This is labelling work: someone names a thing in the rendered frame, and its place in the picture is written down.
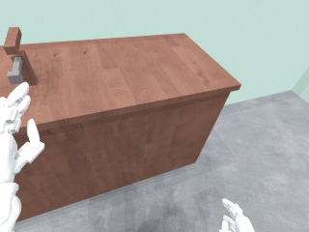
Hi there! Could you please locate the tap lever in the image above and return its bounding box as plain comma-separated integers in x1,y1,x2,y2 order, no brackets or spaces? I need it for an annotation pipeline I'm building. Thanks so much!
7,57,23,85

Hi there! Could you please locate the robot left hand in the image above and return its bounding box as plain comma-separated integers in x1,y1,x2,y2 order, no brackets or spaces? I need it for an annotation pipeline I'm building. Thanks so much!
0,81,44,184

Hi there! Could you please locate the robot left forearm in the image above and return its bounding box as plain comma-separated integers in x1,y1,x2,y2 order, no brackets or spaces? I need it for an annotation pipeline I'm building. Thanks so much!
0,182,21,232

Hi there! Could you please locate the robot right hand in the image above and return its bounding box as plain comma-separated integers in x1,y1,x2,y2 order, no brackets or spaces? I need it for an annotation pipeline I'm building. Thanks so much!
219,198,255,232

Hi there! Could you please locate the counter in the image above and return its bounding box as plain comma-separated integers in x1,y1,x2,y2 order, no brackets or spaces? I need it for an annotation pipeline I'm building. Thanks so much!
0,27,241,223

